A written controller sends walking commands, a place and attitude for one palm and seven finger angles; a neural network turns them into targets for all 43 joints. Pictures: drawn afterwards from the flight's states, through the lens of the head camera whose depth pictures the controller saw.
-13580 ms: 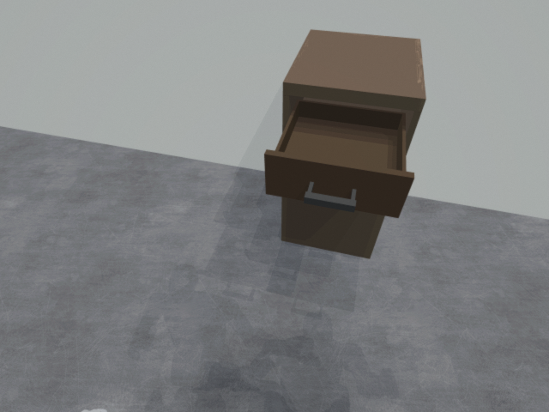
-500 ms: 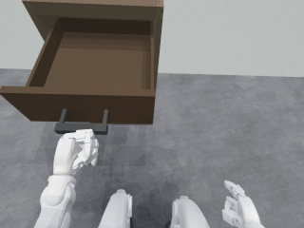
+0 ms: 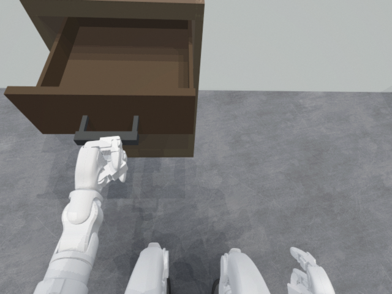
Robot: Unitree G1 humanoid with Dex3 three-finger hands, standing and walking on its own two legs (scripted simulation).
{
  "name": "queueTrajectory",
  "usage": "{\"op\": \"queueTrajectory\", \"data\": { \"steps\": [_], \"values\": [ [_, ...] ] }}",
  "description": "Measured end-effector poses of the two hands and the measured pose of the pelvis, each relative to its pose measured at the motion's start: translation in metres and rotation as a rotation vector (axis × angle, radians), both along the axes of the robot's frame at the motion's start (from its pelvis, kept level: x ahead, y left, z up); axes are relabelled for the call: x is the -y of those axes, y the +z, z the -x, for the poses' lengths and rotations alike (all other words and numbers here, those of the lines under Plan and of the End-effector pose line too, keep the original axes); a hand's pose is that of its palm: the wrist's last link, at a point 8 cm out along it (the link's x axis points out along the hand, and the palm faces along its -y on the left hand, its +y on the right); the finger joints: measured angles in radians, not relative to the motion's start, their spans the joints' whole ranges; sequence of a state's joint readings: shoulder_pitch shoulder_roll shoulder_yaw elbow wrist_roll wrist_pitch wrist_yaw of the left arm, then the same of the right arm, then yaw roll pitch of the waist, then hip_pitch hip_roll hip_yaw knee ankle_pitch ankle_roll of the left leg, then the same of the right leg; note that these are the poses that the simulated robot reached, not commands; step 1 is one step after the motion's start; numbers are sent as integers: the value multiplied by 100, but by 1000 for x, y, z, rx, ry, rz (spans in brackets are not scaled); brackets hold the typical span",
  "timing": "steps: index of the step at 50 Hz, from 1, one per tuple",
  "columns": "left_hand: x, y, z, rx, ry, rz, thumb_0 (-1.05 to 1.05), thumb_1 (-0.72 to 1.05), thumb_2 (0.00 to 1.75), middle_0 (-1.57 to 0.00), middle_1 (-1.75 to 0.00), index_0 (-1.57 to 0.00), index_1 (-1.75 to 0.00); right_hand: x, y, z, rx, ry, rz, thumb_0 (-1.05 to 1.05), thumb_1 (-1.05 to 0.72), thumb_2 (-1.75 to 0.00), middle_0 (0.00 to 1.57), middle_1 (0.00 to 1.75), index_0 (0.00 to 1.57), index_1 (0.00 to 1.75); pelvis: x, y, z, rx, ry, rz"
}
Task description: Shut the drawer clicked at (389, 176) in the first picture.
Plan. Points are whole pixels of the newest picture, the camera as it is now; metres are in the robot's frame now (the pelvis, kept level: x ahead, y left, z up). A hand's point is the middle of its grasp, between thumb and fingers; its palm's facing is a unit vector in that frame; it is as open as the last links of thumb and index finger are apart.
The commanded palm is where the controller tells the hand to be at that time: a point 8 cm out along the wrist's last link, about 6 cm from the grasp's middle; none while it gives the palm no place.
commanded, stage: push the drawer shut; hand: left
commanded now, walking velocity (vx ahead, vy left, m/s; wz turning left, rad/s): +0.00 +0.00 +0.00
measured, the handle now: (109, 129) +0.44 +0.20 +0.03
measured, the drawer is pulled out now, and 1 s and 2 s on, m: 0.24 0.10 0.00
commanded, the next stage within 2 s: none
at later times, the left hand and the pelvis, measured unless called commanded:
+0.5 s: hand (127, 134) +0.43 +0.16 +0.02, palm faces +0.03 -1.00 -0.04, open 3.1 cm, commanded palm +0.41 +0.21 +0.03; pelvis +0.00 +0.00 +0.00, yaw -1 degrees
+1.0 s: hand (131, 110) +0.49 +0.16 +0.02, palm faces +0.04 -1.00 -0.04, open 3.3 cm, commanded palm +0.48 +0.20 +0.03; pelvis +0.00 +0.00 -0.01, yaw -2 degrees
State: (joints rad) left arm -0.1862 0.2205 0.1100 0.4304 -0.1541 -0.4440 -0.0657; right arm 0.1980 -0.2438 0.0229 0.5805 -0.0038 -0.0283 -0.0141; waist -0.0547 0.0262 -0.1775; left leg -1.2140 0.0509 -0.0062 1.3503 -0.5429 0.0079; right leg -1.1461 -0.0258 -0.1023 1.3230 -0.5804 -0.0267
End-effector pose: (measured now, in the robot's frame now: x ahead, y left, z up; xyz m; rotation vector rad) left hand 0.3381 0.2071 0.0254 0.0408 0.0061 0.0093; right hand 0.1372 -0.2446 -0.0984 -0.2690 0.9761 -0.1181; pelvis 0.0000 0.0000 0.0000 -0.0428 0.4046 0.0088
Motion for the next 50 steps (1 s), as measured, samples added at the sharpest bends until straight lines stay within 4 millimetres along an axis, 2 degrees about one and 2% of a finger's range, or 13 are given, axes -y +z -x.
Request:
{"op": "queueTrajectory", "data": {
  "steps": [27, 50],
  "values": [
    [-4, 0, -75, 3, 19, 3, 2, 84, 90, -140, -160, -140, -160, 10, -8, 48, -159, -85, 19, 1, -90, -90, 20, 30, 20, 30, -2, 0, -3, -39, -17, -2],
    [-3, 1, -129, 2, 36, 0, 3, 87, 91, -140, -160, -140, -160, 15, -15, 97, -317, -140, 28, 1, -90, -90, 20, 30, 20, 30, -2, -5, -3, -74, -27, 3]
  ]
}}
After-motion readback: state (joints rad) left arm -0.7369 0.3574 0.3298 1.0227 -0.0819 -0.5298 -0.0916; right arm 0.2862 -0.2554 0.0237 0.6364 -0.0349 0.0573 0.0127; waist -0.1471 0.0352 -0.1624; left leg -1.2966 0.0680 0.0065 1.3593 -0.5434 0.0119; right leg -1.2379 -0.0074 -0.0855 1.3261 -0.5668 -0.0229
